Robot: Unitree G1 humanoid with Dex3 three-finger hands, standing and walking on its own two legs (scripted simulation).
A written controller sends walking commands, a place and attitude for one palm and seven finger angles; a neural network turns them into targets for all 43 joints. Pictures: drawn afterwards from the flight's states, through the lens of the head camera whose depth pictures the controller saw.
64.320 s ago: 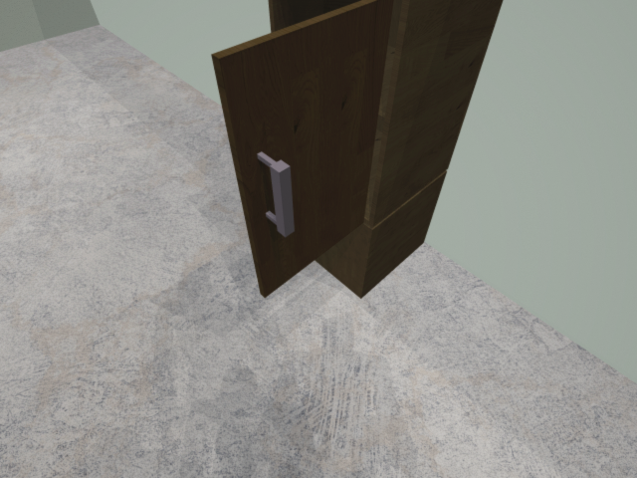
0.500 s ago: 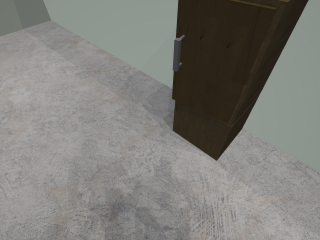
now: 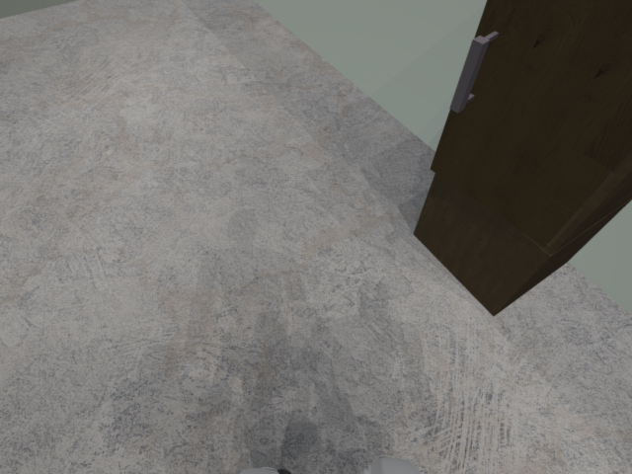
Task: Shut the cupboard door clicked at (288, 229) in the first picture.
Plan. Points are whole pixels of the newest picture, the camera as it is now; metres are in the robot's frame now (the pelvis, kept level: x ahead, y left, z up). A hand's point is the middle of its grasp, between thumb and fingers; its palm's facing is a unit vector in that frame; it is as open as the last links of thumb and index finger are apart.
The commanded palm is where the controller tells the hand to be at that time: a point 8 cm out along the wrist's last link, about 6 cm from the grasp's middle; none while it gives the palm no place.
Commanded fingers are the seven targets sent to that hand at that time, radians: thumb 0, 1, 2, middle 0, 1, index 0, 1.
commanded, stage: walk to a spot facing it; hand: left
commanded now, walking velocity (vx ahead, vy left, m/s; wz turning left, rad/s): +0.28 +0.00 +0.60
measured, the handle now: (474, 73) +0.88 -0.31 +0.00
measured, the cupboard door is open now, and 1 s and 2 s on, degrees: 8 8 8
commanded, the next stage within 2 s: turn to face it in 0.70 s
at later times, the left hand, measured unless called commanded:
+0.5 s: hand out of the picture -0.03 +0.14 -0.16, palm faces +0.44 -0.87 -0.23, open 7.4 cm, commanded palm none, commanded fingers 0.00 0.90 0.90 -0.20 -0.30 -0.20 -0.30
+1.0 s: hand (143, 382) +0.26 +0.28 -0.15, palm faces +0.49 -0.83 -0.27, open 7.4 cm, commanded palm none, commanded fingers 0.00 0.90 0.90 -0.20 -0.30 -0.20 -0.30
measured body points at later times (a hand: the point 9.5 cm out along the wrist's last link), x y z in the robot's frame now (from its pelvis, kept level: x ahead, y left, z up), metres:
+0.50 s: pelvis +0.09 +0.00 +0.00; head +0.14 +0.01 +0.44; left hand -0.06 +0.19 -0.14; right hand +0.31 -0.18 -0.14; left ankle +0.12 +0.15 -0.70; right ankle +0.01 -0.13 -0.74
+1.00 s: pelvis +0.26 +0.06 -0.01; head +0.30 +0.05 +0.43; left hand +0.23 +0.33 -0.13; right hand +0.39 -0.13 -0.18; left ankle +0.14 +0.14 -0.73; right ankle +0.37 +0.01 -0.74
